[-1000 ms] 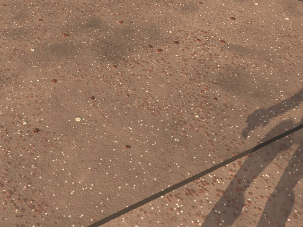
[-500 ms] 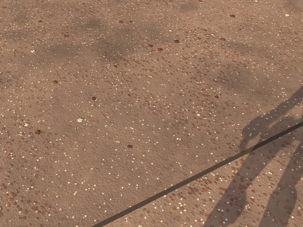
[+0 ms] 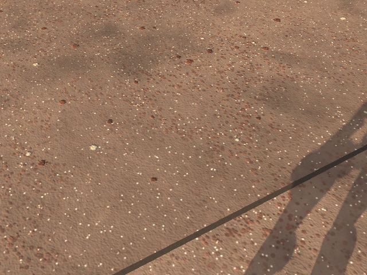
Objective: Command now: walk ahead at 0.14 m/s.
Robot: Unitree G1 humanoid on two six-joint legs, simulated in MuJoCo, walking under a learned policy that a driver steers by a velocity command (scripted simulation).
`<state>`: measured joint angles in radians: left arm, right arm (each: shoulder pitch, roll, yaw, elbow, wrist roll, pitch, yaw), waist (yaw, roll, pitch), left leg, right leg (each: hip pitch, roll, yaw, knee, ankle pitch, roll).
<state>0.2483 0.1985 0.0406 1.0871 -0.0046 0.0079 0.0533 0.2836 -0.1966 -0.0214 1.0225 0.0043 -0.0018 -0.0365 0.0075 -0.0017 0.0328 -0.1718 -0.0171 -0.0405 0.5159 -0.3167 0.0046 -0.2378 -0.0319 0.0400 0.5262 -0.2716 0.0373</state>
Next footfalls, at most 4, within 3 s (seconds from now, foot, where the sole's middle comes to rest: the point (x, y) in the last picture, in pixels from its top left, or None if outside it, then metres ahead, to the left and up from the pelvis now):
0.64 left None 0.43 0.11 -0.77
1.20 right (228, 222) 0.73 -0.14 -0.77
1.70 left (197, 155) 1.07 -0.02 -0.77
2.24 right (261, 124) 1.28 -0.35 -0.77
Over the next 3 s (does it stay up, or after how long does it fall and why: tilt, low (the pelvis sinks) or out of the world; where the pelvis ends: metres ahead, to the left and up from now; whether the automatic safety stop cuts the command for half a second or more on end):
stays up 1.34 -0.22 0.00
